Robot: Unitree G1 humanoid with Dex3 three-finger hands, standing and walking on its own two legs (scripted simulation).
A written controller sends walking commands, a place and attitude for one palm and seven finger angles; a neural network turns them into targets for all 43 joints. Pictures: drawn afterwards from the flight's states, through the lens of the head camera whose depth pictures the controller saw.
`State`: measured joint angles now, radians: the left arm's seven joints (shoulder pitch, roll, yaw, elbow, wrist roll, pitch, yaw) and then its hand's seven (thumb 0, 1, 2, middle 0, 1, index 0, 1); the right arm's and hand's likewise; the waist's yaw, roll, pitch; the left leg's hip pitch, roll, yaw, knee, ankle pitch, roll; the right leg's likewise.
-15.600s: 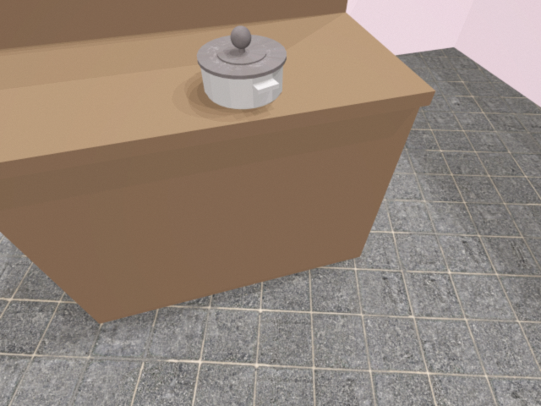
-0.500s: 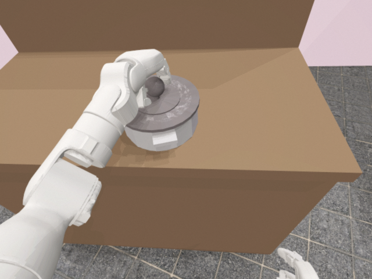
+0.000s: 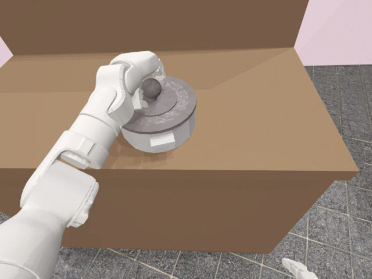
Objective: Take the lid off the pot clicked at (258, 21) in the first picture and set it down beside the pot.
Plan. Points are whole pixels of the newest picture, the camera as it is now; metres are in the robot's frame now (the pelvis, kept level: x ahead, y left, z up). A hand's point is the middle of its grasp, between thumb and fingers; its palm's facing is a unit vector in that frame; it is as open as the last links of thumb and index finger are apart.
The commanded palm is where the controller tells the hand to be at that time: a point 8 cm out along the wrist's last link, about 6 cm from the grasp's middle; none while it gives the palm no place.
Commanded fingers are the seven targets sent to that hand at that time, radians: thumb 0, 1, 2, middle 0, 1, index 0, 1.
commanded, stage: close the fingers and squeeze the knob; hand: left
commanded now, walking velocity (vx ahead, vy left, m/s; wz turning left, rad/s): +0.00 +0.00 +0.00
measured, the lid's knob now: (151, 88) +0.48 +0.09 +0.17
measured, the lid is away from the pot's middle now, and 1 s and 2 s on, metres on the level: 0.00 0.00 0.01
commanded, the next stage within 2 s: lift the lid straight up in 1.34 s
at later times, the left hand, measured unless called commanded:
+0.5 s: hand (144, 90) +0.45 +0.09 +0.18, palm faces -0.30 -0.08 -0.95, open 8.1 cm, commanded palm +0.43 +0.10 +0.25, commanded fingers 0.00 0.23 0.97 -0.71 -0.93 -0.71 -0.93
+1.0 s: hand (144, 92) +0.45 +0.09 +0.18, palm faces -0.29 -0.08 -0.95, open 7.6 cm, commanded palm +0.43 +0.10 +0.25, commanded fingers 0.00 0.46 0.96 -0.84 -0.99 -0.76 -0.95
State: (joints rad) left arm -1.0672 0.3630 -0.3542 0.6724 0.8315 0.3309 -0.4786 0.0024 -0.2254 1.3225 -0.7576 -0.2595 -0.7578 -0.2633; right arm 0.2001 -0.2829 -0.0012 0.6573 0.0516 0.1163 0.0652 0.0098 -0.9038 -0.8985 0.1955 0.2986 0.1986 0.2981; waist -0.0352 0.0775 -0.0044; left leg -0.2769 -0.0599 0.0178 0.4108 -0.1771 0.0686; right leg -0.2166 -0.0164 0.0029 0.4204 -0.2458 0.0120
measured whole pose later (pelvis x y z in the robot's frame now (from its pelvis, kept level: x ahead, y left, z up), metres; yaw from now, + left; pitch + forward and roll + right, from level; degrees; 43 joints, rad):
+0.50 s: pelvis +0.00 +0.00 +0.00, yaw +0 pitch +2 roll +0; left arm -1.09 0.35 -0.35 0.70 0.83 0.33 -0.48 0.00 0.10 1.07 -0.68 -0.83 -0.66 -0.83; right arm 0.17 -0.28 0.01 0.65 0.05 0.12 0.06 0.01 -0.90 -0.90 0.20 0.30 0.20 0.30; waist -0.03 0.08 0.00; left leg -0.28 -0.06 0.01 0.41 -0.17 0.06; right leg -0.21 -0.01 0.00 0.42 -0.25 0.01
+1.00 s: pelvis +0.00 -0.01 +0.00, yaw +0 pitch +2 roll +0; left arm -1.06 0.36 -0.35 0.65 0.83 0.33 -0.48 0.01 0.24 0.86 -0.73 -0.93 -0.65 -0.90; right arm 0.17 -0.28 0.01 0.65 0.06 0.13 0.06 0.01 -0.90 -0.90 0.20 0.30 0.20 0.30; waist -0.03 0.08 0.00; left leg -0.27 -0.05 0.01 0.41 -0.18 0.06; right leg -0.21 -0.01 0.00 0.42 -0.25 0.00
